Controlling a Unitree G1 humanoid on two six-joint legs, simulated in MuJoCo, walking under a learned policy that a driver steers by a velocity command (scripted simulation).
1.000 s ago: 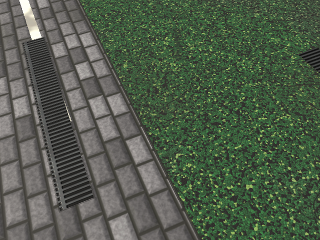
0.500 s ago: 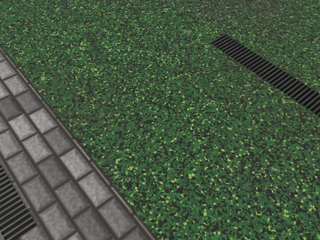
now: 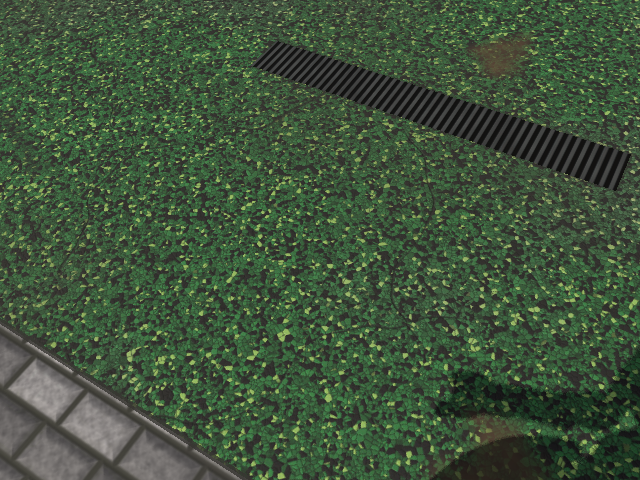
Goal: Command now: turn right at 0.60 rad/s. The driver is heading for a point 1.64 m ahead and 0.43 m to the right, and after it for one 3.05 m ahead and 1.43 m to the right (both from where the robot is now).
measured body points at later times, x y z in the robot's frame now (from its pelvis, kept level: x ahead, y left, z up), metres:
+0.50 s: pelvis +0.02 +0.02 +0.00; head +0.05 +0.03 +0.45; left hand +0.26 +0.26 -0.09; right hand +0.08 -0.29 -0.08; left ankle +0.05 +0.13 -0.73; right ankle -0.03 -0.09 -0.68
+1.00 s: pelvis -0.01 -0.03 +0.01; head +0.00 -0.07 +0.45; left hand +0.27 +0.11 -0.07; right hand -0.05 -0.34 -0.12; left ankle +0.05 +0.12 -0.67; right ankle -0.05 -0.11 -0.73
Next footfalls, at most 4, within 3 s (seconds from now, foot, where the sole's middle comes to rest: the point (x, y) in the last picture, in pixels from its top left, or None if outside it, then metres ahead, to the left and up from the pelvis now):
0.40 left None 0.09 0.12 -0.77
0.82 right None -0.02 -0.13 -0.77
1.44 left None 0.21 0.07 -0.77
1.94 right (433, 421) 0.54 -0.16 -0.77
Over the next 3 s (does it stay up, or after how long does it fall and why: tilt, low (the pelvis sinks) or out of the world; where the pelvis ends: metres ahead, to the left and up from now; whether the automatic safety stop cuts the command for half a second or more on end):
stays up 0.91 -0.16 -0.01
